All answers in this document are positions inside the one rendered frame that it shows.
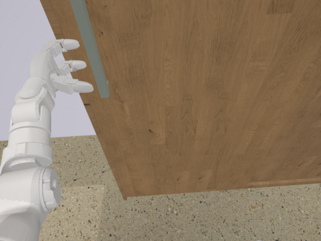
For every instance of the handle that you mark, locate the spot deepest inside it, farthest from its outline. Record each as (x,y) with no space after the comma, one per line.
(85,28)

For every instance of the wardrobe door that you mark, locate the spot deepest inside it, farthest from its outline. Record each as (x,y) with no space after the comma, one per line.
(297,152)
(200,90)

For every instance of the robot left upper arm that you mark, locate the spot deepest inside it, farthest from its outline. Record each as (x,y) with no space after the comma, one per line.
(26,197)

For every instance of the robot left forearm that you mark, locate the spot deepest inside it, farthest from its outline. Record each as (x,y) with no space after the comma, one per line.
(30,128)

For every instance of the robot left hand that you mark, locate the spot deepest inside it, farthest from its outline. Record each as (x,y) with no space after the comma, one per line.
(44,66)

